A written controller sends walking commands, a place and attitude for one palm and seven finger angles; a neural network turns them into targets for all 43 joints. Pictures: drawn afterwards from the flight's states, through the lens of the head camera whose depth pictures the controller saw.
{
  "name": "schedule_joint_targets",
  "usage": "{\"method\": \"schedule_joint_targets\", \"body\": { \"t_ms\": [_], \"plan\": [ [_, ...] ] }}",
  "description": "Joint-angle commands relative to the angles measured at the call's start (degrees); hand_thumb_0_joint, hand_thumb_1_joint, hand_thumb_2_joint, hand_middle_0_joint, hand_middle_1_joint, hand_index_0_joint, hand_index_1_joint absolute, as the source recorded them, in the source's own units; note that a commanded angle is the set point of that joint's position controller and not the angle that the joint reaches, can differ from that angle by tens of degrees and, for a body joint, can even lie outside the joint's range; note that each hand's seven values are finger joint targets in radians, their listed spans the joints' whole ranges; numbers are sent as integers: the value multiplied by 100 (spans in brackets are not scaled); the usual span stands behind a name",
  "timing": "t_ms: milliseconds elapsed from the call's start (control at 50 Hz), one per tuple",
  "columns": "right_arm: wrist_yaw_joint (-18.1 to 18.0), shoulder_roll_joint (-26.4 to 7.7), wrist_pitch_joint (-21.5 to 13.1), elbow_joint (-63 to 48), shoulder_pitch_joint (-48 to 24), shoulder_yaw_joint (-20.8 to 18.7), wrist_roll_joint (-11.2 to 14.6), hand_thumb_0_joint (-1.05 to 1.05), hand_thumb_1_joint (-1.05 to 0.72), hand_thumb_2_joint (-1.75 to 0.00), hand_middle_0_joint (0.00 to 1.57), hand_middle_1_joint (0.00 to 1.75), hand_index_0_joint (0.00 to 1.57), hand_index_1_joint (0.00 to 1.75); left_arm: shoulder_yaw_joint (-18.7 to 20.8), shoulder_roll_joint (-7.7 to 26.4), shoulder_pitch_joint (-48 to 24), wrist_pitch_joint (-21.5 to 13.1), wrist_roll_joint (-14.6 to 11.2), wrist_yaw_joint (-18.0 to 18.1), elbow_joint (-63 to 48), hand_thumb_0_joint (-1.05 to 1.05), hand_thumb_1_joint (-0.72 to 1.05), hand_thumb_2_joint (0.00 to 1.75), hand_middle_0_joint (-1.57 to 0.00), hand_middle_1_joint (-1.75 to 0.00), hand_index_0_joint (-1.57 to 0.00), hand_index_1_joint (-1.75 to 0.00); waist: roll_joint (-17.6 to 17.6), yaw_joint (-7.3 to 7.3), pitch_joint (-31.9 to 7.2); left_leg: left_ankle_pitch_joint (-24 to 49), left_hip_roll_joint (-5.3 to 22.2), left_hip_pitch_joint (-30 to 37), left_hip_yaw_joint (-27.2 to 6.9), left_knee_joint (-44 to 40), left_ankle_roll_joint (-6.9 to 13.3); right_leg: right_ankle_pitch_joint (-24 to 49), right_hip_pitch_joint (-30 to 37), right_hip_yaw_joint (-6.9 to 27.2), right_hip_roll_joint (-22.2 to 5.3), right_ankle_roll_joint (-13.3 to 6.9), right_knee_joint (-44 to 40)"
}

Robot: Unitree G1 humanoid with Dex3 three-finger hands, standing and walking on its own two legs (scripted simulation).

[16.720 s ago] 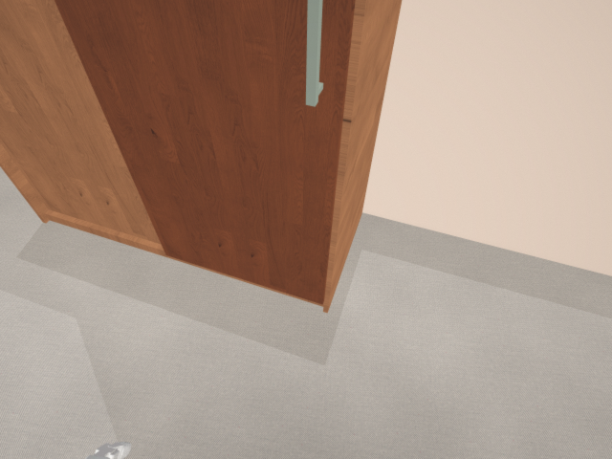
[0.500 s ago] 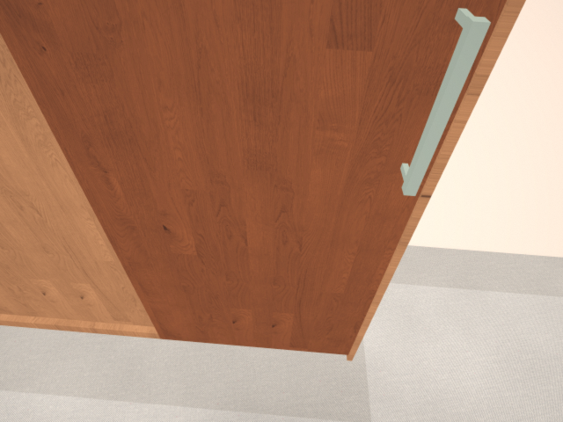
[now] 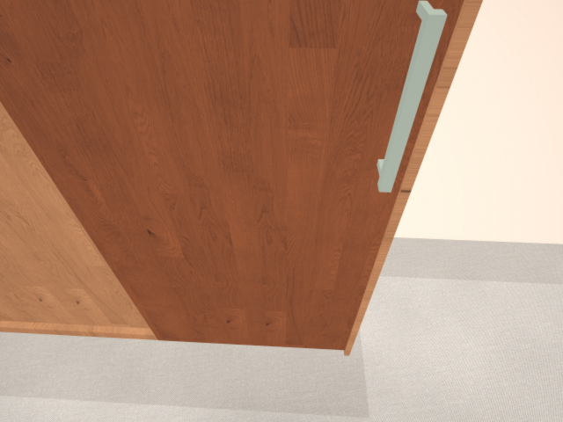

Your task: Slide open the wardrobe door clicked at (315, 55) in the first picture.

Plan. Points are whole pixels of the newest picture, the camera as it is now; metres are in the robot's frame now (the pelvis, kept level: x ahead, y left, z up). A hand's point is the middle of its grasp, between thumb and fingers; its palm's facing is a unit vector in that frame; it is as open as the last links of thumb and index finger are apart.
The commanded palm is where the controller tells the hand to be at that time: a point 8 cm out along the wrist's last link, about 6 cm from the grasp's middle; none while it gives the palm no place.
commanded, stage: come to a stop and stand still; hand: right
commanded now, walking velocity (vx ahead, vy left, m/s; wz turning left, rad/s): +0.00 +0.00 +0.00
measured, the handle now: (401, 109) +0.48 -0.14 +0.23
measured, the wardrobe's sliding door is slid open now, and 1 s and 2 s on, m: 0.00 0.00 0.00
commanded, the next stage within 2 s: look again from close up in 0.54 s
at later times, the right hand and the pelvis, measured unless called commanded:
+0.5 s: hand out of the picture +0.01 -0.20 -0.18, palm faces +0.00 +0.98 -0.19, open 7.4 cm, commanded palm none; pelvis +0.01 -0.02 +0.00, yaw +1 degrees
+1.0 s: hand out of the picture +0.02 -0.19 -0.18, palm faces -0.01 +0.99 -0.17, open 7.4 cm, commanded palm none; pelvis +0.02 -0.02 +0.00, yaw +1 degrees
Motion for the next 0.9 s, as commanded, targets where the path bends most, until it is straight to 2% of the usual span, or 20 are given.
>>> {"method": "schedule_joint_targets", "body": {
  "t_ms": [0, 140, 280, 440, 460, 680, 740, 780, 840, 880],
  "plan": [
    [-21, -528, -90, -183, 241, -121, 15, 0, -90, -90, 20, 30, 20, 30, 144, 659, 219, -103, -23, 39, -185, 0, 90, 90, -20, -30, -20, -30, -66, 63, 400, -251, 550, -174, -743, -545, 130, -243, -314, 695, -620, -13, -712],
    [-22, -534, -74, -112, 250, -124, 1, 0, -90, -90, 20, 30, 20, 30, 152, 722, 99, -127, -23, 39, -161, 0, 90, 90, -20, -30, -20, -30, -204, 35, 374, -103, 554, -41, -679, -475, 95, -279, -327, 748, -645, -36, -869],
    [-28, -539, -70, -92, 233, -128, -3, 0, -90, -90, 20, 30, 20, 30, 154, 759, 51, -149, -25, 42, -130, 0, 90, 90, -20, -30, -20, -30, -126, 13, 292, 170, 584, 61, -629, -435, 57, 158, -168, 733, -659, -62, -840],
    [-27, -551, -38, -77, 175, -128, 1, 0, -90, -90, 20, 30, 20, 30, 152, 779, 54, -138, -18, 41, -81, 0, 90, 90, -20, -30, -20, -30, -139, 17, 381, 110, 580, 54, -600, -414, 37, -29, -172, 788, -680, -62, -1005],
    [-31, -556, -40, -85, 164, -128, -9, 0, -90, -90, 20, 30, 20, 30, 150, 758, 83, -137, -26, 42, -70, 0, 90, 90, -20, -30, -20, -30, -40, 10, 359, 171, 562, 123, -596, -408, 32, 89, -182, 789, -684, -74, -970],
    [-45, -542, -52, -61, 169, -133, 4, 0, -90, -90, 20, 30, 20, 30, 148, 722, 108, -166, -34, 58, 21, 0, 90, 90, -20, -30, -20, -30, -34, 16, 241, 414, 607, 156, -636, -422, 21, 629, 78, 662, -671, -70, -865],
    [-45, -535, -40, -44, 157, -130, 9, 0, -90, -90, 20, 30, 20, 30, 141, 711, 93, -165, -31, 61, 57, 0, 90, 90, -20, -30, -20, -30, -145, 12, 329, 341, 601, 114, -630, -434, 15, 536, 67, 671, -669, -59, -915],
    [-49, -520, -48, -40, 175, -134, 2, 0, -90, -90, 20, 30, 20, 30, 145, 677, 116, -167, -38, 67, 57, 0, 90, 90, -20, -30, -20, -30, -26, 9, 337, 423, 605, 153, -643, -453, 18, 623, 63, 668, -664, -71, -890],
    [-44, -494, -36, -25, 172, -130, 7, 0, -90, -90, 20, 30, 20, 30, 144, 685, 118, -157, -28, 68, 79, 0, 90, 90, -20, -30, -20, -30, -97, 21, 383, 274, 586, 73, -647, -466, 16, 386, 66, 677, -666, -52, -955],
    [-47, -492, -41, -24, 198, -135, 2, 0, -90, -90, 20, 30, 20, 30, 145, 667, 120, -162, -35, 69, 79, 0, 90, 90, -20, -30, -20, -30, -84, 14, 332, 360, 597, 127, -636, -465, 12, 507, 87, 657, -663, -62, -922]
  ]
}}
